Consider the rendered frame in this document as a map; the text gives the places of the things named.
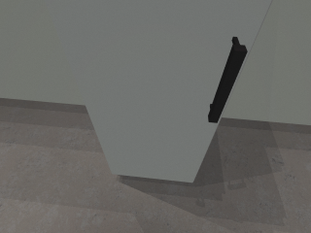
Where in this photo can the handle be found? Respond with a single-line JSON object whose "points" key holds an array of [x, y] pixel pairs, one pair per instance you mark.
{"points": [[233, 65]]}

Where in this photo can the fridge door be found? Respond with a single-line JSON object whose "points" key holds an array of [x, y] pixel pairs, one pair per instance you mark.
{"points": [[148, 71]]}

